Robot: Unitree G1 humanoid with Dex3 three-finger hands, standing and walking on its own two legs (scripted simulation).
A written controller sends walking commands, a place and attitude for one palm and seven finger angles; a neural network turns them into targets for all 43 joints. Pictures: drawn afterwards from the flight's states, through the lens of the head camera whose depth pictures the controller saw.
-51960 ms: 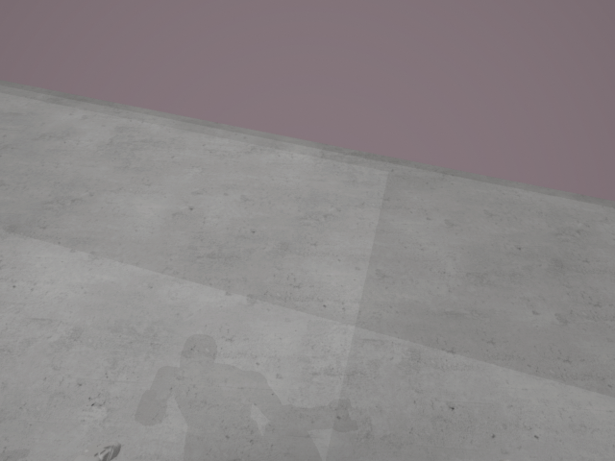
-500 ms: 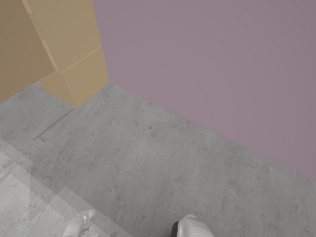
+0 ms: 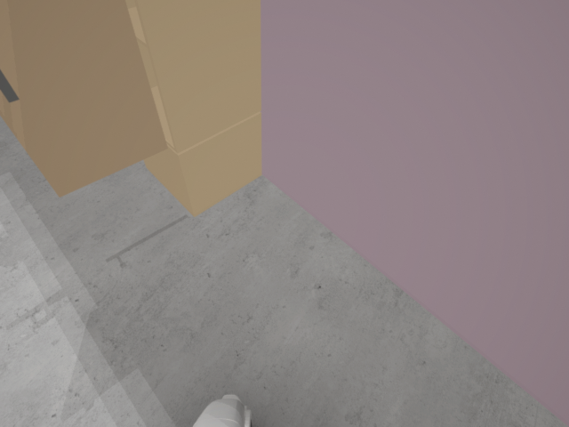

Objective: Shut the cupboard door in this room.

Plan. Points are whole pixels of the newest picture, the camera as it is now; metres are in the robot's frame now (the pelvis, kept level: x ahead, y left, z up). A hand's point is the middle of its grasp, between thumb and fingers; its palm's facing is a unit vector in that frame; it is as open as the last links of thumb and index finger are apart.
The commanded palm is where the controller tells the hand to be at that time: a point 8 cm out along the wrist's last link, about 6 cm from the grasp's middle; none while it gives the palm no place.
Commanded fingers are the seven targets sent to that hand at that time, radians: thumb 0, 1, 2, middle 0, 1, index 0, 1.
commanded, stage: walk to a spot facing it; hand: left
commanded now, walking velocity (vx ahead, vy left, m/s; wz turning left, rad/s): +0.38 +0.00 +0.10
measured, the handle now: out of the picture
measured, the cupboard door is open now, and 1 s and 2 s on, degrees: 87 87 87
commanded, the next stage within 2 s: turn to face it in 0.40 s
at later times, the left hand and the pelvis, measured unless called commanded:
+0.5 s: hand (209, 288) +0.36 +0.19 -0.15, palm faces -0.07 -0.98 -0.20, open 7.4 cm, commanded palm none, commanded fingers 0.00 0.90 0.90 -0.20 -0.30 -0.20 -0.30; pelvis +0.23 +0.01 +0.00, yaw -5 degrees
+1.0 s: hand (222, 275) +0.40 +0.17 -0.16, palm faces +0.22 -0.95 -0.20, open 7.3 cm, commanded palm none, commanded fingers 0.00 0.90 0.90 -0.20 -0.30 -0.20 -0.30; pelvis +0.35 -0.03 +0.00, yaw +9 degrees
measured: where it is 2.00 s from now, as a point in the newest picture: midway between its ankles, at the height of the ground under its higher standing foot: (299, 376)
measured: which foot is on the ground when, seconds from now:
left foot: up 0.00-0.02, down 0.04-0.56, up 0.58-1.00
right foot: down 0.00-0.06, up 0.08-0.56, down 0.58-1.00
